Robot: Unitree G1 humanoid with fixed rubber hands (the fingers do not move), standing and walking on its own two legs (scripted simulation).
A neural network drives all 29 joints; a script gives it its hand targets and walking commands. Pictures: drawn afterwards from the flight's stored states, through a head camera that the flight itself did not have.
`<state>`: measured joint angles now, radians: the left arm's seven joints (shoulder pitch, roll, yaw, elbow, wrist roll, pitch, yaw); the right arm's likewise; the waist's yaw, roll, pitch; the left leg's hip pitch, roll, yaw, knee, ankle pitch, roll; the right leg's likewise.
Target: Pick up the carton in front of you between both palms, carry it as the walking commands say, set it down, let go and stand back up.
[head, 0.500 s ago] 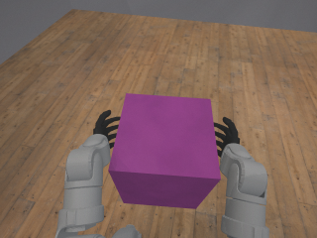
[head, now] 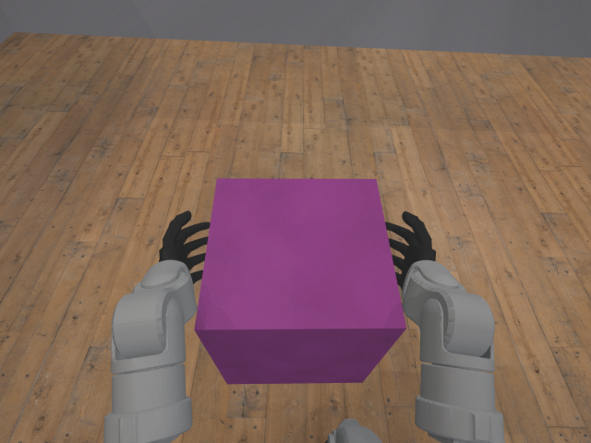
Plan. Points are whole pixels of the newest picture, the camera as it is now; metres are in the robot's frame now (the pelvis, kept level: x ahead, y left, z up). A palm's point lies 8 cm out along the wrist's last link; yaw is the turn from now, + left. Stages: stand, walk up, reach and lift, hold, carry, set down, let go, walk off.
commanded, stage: carry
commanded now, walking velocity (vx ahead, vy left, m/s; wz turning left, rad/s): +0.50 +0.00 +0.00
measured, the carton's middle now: (296, 289) +0.34 -0.02 +0.01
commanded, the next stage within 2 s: none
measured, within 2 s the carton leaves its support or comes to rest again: neither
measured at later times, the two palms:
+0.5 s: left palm (198, 135) +0.58 +0.13 +0.10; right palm (375, 132) +0.59 -0.17 +0.10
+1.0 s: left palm (212, 50) +0.87 +0.14 +0.10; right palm (350, 52) +0.87 -0.16 +0.10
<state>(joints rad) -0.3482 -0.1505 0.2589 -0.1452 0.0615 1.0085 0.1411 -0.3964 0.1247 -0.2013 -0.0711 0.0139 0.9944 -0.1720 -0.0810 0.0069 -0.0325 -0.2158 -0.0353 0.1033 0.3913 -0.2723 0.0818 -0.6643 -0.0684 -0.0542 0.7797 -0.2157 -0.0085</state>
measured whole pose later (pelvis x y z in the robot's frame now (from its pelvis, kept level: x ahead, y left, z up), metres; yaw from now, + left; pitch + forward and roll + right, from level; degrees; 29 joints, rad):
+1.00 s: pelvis +0.64 -0.01 +0.00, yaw +0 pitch +3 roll +0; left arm 0.05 -0.13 0.05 -0.56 0.06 1.21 0.13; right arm 0.03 0.13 -0.02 -0.54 -0.04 1.19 -0.13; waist -0.02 0.00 -0.17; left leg 0.03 0.04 0.19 0.26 -0.34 -0.02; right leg -0.52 -0.09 -0.18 0.50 -0.04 0.02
